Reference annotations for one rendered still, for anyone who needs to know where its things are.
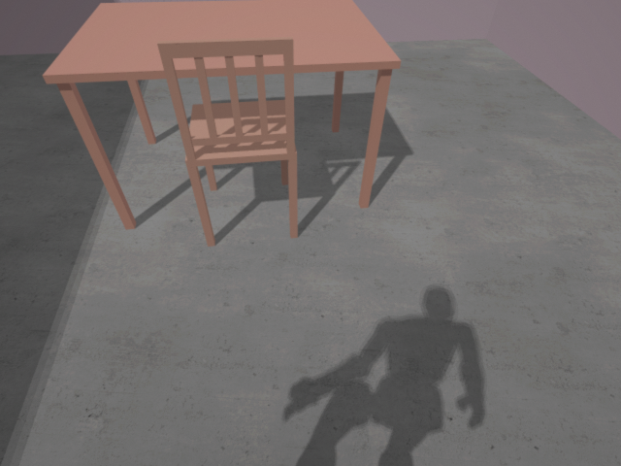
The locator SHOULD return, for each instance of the chair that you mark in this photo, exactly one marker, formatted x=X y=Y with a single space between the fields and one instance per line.
x=236 y=132

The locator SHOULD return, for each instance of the table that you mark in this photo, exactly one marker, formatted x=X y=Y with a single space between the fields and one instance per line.
x=118 y=42

